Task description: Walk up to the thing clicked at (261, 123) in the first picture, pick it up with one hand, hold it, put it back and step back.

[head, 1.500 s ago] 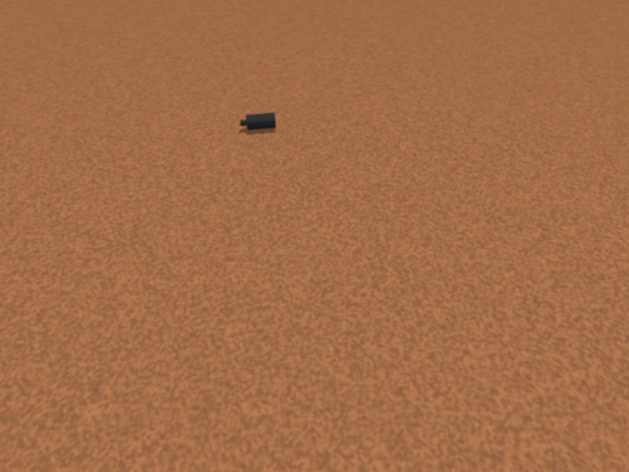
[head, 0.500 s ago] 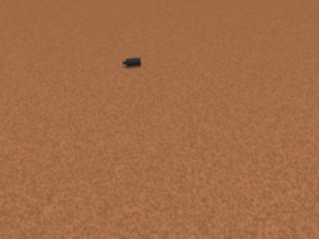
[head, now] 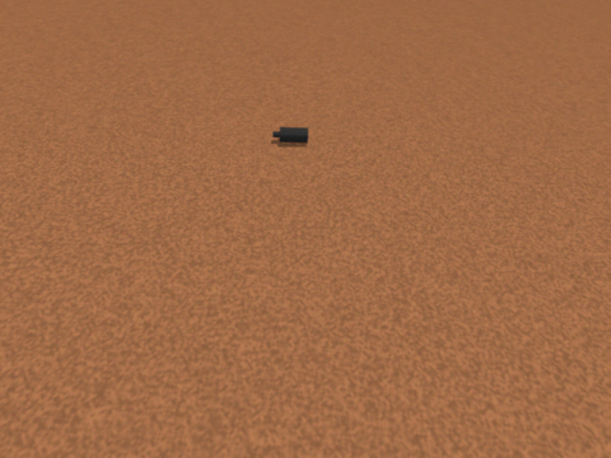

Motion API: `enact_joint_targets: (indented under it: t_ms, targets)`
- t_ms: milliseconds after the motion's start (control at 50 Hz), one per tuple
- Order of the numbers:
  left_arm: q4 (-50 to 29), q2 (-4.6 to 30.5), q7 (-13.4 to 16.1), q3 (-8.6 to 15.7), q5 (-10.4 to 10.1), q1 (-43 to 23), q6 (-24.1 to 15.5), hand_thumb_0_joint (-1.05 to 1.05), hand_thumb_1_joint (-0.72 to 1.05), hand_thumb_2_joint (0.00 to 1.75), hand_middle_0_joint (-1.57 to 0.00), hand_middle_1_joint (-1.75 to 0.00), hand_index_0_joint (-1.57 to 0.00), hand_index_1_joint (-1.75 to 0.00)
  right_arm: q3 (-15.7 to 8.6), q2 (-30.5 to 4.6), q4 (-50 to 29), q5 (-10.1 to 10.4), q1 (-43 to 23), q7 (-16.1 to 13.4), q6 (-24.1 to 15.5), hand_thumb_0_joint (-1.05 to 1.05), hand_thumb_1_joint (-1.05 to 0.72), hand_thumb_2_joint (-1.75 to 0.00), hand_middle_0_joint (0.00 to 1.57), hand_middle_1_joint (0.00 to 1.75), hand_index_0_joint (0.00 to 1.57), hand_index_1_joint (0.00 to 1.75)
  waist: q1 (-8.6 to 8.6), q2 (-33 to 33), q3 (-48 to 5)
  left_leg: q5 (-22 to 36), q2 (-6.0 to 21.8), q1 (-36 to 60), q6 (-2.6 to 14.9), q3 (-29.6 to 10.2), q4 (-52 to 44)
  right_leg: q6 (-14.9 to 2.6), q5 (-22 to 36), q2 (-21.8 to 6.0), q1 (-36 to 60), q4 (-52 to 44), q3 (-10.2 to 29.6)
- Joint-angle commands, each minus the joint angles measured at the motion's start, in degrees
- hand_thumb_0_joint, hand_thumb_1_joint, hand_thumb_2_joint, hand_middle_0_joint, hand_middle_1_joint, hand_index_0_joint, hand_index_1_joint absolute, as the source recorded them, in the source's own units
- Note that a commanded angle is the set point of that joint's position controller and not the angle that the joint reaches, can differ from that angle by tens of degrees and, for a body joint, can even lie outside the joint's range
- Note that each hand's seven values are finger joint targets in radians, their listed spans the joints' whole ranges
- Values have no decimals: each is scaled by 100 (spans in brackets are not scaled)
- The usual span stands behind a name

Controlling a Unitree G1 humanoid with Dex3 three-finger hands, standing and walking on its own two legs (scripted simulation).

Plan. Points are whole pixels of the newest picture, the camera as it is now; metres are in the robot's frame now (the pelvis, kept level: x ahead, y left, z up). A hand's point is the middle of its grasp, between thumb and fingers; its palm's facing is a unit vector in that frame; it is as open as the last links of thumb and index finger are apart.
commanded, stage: walk up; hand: left
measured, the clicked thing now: (290, 134) +1.96 +0.16 -0.71
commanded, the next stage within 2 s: none
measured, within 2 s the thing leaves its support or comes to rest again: neither
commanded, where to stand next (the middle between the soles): +1.52 -0.09 m, yaw -1 degrees
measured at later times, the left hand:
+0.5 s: hand (191, 294) +0.43 +0.24 -0.13, palm faces -0.13 -0.92 -0.37, open 7.4 cm
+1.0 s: hand (205, 237) +0.61 +0.26 -0.16, palm faces -0.02 -0.94 -0.35, open 7.4 cm
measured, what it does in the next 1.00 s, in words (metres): walks ahead: right foot, then left foot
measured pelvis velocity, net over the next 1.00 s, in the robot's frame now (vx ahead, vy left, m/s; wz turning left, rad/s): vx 0.57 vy -0.02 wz -0.04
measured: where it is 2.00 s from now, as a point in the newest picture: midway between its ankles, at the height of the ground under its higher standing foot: (327, 272)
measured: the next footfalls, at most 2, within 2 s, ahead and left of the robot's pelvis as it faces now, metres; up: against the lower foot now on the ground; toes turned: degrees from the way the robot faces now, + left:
right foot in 0.46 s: +0.44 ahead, -0.14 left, +0.00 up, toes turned -8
left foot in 0.94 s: +0.72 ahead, +0.09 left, +0.00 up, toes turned +3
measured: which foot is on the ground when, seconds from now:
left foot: down 0.00-0.52, up 0.54-0.92, down 0.94-1.00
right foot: down 0.00-0.00, up 0.02-0.44, down 0.46-0.98, up 1.00-1.00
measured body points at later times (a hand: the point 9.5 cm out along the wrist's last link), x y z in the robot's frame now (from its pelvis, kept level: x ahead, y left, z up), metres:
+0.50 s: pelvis +0.27 -0.02 -0.01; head +0.30 -0.04 +0.44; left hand +0.44 +0.29 -0.10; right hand +0.23 -0.34 -0.14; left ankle +0.08 +0.13 -0.72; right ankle +0.40 -0.14 -0.72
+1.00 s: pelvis +0.57 -0.02 +0.00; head +0.61 +0.01 +0.44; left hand +0.61 +0.31 -0.14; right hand +0.69 -0.34 -0.09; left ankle +0.68 +0.08 -0.72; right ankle +0.41 -0.14 -0.69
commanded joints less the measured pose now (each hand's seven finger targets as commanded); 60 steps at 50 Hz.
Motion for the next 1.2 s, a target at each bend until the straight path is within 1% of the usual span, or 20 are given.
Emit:
enact_joint_targets:
  t_ms: [0, 20, 80, 120, 260, 360, 440, 480, 500, 520, 620, 760, 840, 880, 920, 940, 960, 980, 1060, 1180]
  targets:
    - [-1040, 543, 50, -76, -89, -804, -239, 0, 90, 90, -20, -30, -20, -30, -518, -2196, -218, -15, 1280, -300, -198, 0, -90, -90, 20, 30, 20, 30, -1055, 1987, -405, -4590, 1995, 2843, 946, -4456, -2886, -278, -510, 863, -4421, 3830, 766]
    - [-987, 843, 76, -45, -52, -674, -256, 0, 90, 90, -20, -30, -20, -30, -506, -2237, -466, 159, 571, -278, -195, 0, -90, -90, 20, 30, 20, 30, -683, 1759, 17, -4616, 2357, 2157, 1347, -4720, -3226, -337, -177, 428, -4155, 3950, 1038]
    - [-560, 1100, 3, 67, -208, -427, -261, 0, 90, 90, -20, -30, -20, -30, -228, -1479, -656, 122, -24, -302, -306, 0, -90, -90, 20, 30, 20, 30, -268, 757, 418, -2586, 1340, 1273, 850, -2086, -2600, -95, 918, -5, -3505, 3104, 1077]
    - [-531, 971, -89, 83, -213, -316, -205, 0, 90, 90, -20, -30, -20, -30, -151, -1344, -619, 163, 130, -297, -380, 0, -90, -90, 20, 30, 20, 30, -214, 879, 538, -2128, 1128, 976, 724, -1408, -2815, 84, 1369, -49, -3228, 2678, 799]
    - [-1056, 694, -274, 76, -106, -1316, -155, 0, 90, 90, -20, -30, -20, -30, -170, -1406, -684, 203, 504, -282, -459, 0, -90, -90, 20, 30, 20, 30, -448, 890, 768, -1376, 1105, 1385, 1028, -691, -3070, 216, 2281, -170, -3468, 1176, 383]
    - [-1321, 412, -279, -29, -126, -2118, -212, 0, 90, 90, -20, -30, -20, -30, -170, -1408, -632, 159, 901, -333, -383, 0, -90, -90, 20, 30, 20, 30, -669, 647, 529, 959, 936, 2044, 872, -212, -2506, -37, 2563, 99, -2959, -41, -116]
    - [-1048, 499, -154, 94, -151, -1193, -213, 0, 90, 90, -20, -30, -20, -30, -171, -1415, -747, 76, 993, -444, -273, 0, -90, -90, 20, 30, 20, 30, -171, 465, -388, 2783, 844, 2169, 739, 38, -564, -287, 2040, 560, -1116, -358, -469]
    - [-656, 1120, 12, 384, -102, 598, -259, 0, 90, 90, -20, -30, -20, -30, 40, -914, -850, 80, 1362, -446, -263, 0, -90, -90, 20, 30, 20, 30, 556, -646, -1656, 1217, 284, 549, 430, 181, 2215, -509, 772, -112, 1636, -294, 675]
    - [-674, 1623, 55, 511, -112, 853, -294, 0, 90, 90, -20, -30, -20, -30, 98, -785, -990, 254, 1630, -439, -286, 0, -90, -90, 20, 30, 20, 30, 542, -1748, -2125, -1253, -598, -1314, 148, 205, 3590, -1338, 830, -1691, 3173, -951, 3728]
    - [-766, 1563, 100, 539, -201, 670, -293, 0, 90, 90, -20, -30, -20, -30, 35, -1304, -861, 245, 1246, -521, -280, 0, -90, -90, 20, 30, 20, 30, 615, -1238, -1835, -1839, -300, -1896, 179, -299, 3841, -1628, 1363, -1902, 2953, -1146, 4131]
    - [-1031, 789, 213, 236, -271, -302, -395, 0, 90, 90, -20, -30, -20, -30, 97, -803, -801, 234, 862, -387, -203, 0, -90, -90, 20, 30, 20, 30, -105, -361, -49, -604, 146, -731, 292, -686, 3067, -934, 3568, -742, -544, -1350, 1060]
    - [-1450, 948, 91, 217, -141, -778, -580, 0, 90, 90, -20, -30, -20, -30, -13, -789, -1123, 93, 10, -75, -114, 0, -90, -90, 20, 30, 20, 30, -271, -324, 584, 381, 392, -513, -100, -185, 610, -1042, 1446, -524, -1645, -2230, 272]
    - [-1286, 971, 60, 200, -158, -200, -517, 0, 90, 90, -20, -30, -20, -30, -38, -711, -1187, 88, -460, -31, -226, 0, -90, -90, 20, 30, 20, 30, 47, -308, 225, 1022, 199, 157, 56, 16, -290, -910, 1897, -571, -1035, -1714, 337]
    - [-1329, 1046, 102, 212, -174, -211, -458, 0, 90, 90, -20, -30, -20, -30, -98, -810, -1096, 38, -173, -82, -235, 0, -90, -90, 20, 30, 20, 30, -133, -92, 30, 611, 69, 509, 152, 119, -430, -910, 2510, -691, -794, -1165, 402]
    - [-1432, 789, 177, 103, -200, -60, -394, 0, 90, 90, -20, -30, -20, -30, -257, -1226, -725, -114, 1226, -188, -283, 0, -90, -90, 20, 30, 20, 30, -822, 925, -814, -123, -128, 2227, 535, 81, -790, -615, 3320, -161, -1119, 1194, -41]
    - [-1494, 358, 209, -51, -246, 338, -379, 0, 90, 90, -20, -30, -20, -30, -408, -1657, -648, -225, 1790, -267, -301, 0, -90, -90, 20, 30, 20, 30, -1003, 2056, -1190, -625, 862, 3355, 876, -1360, -943, -346, 2116, 282, -2423, 2806, -162]
    - [-1454, 420, 262, -9, -379, 610, -341, 0, 90, 90, -20, -30, -20, -30, -438, -1851, -827, -113, 1700, -300, -319, 0, -90, -90, 20, 30, 20, 30, -887, 2307, -1386, -463, 2020, 4296, 1484, -4002, -1609, -166, -264, 1149, -3850, 3660, 91]
    - [-1328, 841, 343, 22, -282, 349, -313, 0, 90, 90, -20, -30, -20, -30, -484, -1810, -848, 71, 1481, -334, -290, 0, -90, -90, 20, 30, 20, 30, -850, 1667, -1321, -642, 2262, 4137, 1812, -4194, -1632, -295, -317, 588, -4060, 3968, 691]
    - [-1241, 691, 192, -33, -326, 248, -325, 0, 90, 90, -20, -30, -20, -30, -103, -1122, -1083, 256, 677, -432, -320, 0, -90, -90, 20, 30, 20, 30, -348, 791, -415, 1804, 1207, 1916, 991, -1148, -1681, -133, 763, 202, -2934, 3294, 891]
    - [-1391, 504, -40, -15, -182, -189, -203, 0, 90, 90, -20, -30, -20, -30, -110, -1226, -1266, 200, 455, -368, -433, 0, -90, -90, 20, 30, 20, 30, -288, 1118, 444, 926, 1065, 1010, 1243, -423, -2306, 177, 1428, -16, -2915, 1689, 283]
